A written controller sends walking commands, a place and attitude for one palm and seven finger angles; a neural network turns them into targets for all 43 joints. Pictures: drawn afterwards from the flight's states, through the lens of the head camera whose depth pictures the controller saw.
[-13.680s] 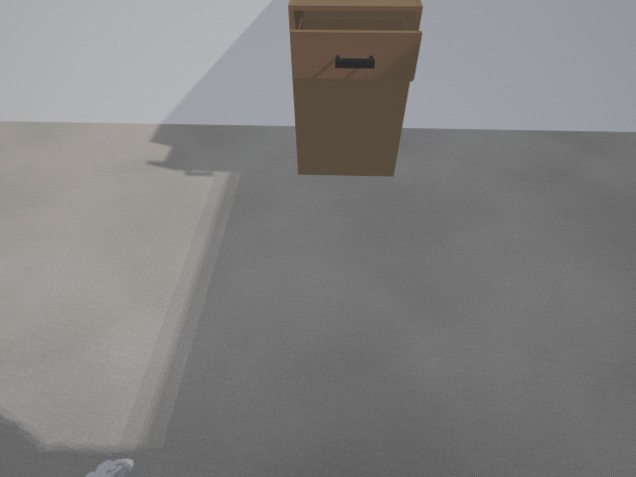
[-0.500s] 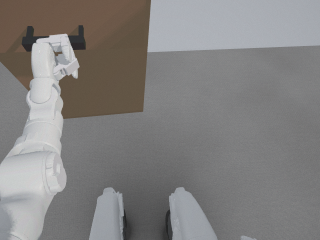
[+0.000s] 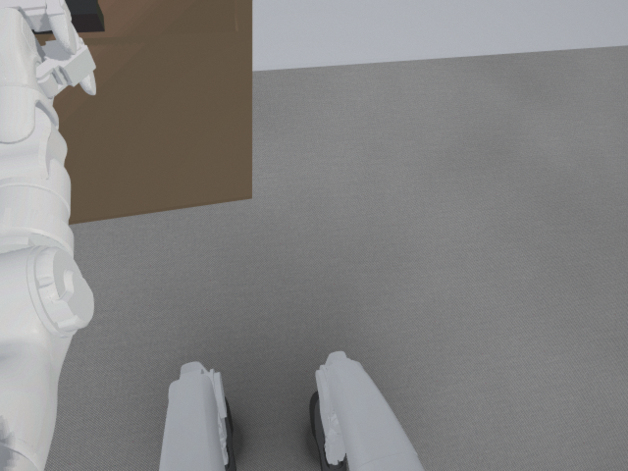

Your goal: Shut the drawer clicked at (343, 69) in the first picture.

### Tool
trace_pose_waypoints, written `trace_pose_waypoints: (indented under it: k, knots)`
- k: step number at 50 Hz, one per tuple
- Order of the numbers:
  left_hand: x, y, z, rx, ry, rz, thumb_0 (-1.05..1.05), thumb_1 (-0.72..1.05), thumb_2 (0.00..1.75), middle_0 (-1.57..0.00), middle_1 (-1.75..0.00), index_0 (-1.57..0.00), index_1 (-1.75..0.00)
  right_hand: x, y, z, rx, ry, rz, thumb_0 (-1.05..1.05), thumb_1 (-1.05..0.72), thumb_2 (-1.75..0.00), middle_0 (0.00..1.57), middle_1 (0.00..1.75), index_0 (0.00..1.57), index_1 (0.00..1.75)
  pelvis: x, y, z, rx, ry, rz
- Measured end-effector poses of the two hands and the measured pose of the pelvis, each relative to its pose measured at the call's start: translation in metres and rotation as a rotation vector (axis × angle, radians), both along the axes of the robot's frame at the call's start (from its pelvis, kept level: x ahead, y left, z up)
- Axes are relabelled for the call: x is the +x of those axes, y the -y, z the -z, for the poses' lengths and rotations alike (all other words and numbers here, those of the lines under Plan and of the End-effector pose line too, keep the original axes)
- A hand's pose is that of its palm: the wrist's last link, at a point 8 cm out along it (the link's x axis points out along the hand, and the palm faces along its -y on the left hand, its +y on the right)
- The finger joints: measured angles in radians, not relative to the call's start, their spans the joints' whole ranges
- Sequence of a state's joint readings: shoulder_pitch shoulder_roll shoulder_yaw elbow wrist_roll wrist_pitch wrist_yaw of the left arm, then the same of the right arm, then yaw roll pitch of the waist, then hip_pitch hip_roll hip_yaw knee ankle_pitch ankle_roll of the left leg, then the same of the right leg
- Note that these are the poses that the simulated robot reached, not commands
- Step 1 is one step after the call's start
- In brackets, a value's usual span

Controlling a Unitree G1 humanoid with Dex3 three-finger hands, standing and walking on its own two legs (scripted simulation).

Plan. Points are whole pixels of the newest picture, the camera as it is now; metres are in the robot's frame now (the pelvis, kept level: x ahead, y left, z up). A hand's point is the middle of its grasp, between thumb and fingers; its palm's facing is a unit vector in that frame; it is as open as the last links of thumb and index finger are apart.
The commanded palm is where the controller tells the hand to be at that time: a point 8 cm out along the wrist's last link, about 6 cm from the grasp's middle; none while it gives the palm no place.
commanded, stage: push the drawer shut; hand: left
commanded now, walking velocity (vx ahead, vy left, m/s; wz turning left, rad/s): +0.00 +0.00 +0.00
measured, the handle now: (32, 2) +0.65 +0.25 +0.06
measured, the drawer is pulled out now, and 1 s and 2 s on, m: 0.01 0.00 0.00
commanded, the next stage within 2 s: pull the fist back off the drawer in 0.32 s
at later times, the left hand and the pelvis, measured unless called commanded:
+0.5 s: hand (72, 46) +0.59 +0.20 +0.07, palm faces +0.09 -0.99 -0.06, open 3.1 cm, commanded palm +0.62 +0.19 +0.07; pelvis -0.02 +0.00 -0.02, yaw +0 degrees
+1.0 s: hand (83, 52) +0.58 +0.19 +0.06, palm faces +0.10 -0.99 -0.04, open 3.2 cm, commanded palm +0.55 +0.20 +0.07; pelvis -0.01 +0.01 +0.00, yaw -1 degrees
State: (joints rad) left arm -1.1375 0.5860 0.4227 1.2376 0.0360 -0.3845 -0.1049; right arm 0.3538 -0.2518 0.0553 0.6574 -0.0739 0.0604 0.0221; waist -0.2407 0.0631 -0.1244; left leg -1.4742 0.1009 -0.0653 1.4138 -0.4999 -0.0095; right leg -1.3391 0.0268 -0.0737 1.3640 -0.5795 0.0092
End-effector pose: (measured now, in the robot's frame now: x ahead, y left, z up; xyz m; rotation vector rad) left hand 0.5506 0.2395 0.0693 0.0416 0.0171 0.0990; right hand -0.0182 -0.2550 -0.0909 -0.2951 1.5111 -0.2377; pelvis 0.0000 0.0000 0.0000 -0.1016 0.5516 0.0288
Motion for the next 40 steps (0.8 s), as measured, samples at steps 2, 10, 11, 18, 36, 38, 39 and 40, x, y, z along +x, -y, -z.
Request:
trace_pose_waypoints:
  k: [2, 10, 11, 18, 36, 38, 39, 40]
  knots:
    - [0.004, -0.001, 0.000, -0.001, -0.004, 0.001, 0.04, 0.85, 0.94, -1.40, -1.60, -1.40, -1.60, -0.002, -0.001, 0.000, -0.001, -0.005, 0.004, 0.00, -0.91, -0.90, 0.20, 0.30, 0.20, 0.30, 0.000, 0.000, 0.001, -0.003, -0.004, 0.001]
    - [0.009, -0.008, 0.001, 0.003, -0.009, 0.009, 0.02, 0.76, 0.96, -1.40, -1.60, -1.40, -1.60, -0.007, -0.004, 0.001, -0.003, -0.023, -0.003, 0.00, -0.91, -0.90, 0.20, 0.30, 0.20, 0.30, -0.002, -0.001, 0.005, -0.011, -0.015, -0.004]
    - [0.009, -0.009, 0.001, 0.003, -0.010, 0.008, 0.02, 0.75, 0.97, -1.40, -1.60, -1.40, -1.60, -0.008, -0.004, 0.001, -0.005, -0.023, -0.005, 0.00, -0.91, -0.90, 0.20, 0.30, 0.20, 0.30, -0.003, -0.001, 0.006, -0.013, -0.016, -0.005]
    - [0.010, -0.012, 0.000, 0.010, -0.009, 0.004, 0.02, 0.70, 0.98, -1.40, -1.60, -1.40, -1.60, -0.012, -0.004, 0.003, -0.029, -0.012, -0.024, 0.00, -0.91, -0.90, 0.20, 0.30, 0.20, 0.30, -0.012, -0.002, 0.012, -0.023, -0.023, -0.015]
    - [0.010, -0.011, 0.000, 0.014, -0.017, 0.012, 0.02, 0.72, 0.97, -1.40, -1.60, -1.40, -1.60, -0.035, -0.014, 0.002, -0.043, -0.008, -0.019, 0.00, -0.91, -0.90, 0.20, 0.30, 0.20, 0.30, -0.026, -0.007, 0.017, -0.035, -0.028, -0.011]
    - [0.009, -0.011, 0.000, 0.012, -0.019, 0.012, 0.02, 0.73, 0.97, -1.40, -1.60, -1.40, -1.60, -0.036, -0.015, 0.002, -0.036, -0.010, -0.014, 0.00, -0.91, -0.90, 0.20, 0.30, 0.20, 0.30, -0.026, -0.008, 0.016, -0.034, -0.027, -0.009]
    - [0.009, -0.010, 0.000, 0.010, -0.019, 0.012, 0.02, 0.74, 0.96, -1.40, -1.60, -1.40, -1.60, -0.037, -0.016, 0.001, -0.031, -0.011, -0.011, 0.00, -0.91, -0.90, 0.20, 0.30, 0.20, 0.30, -0.025, -0.008, 0.016, -0.033, -0.026, -0.008]
    - [0.009, -0.010, 0.000, 0.009, -0.020, 0.011, 0.02, 0.75, 0.96, -1.40, -1.60, -1.40, -1.60, -0.037, -0.017, 0.001, -0.026, -0.012, -0.008, 0.00, -0.91, -0.90, 0.20, 0.30, 0.20, 0.30, -0.025, -0.008, 0.015, -0.032, -0.025, -0.007]
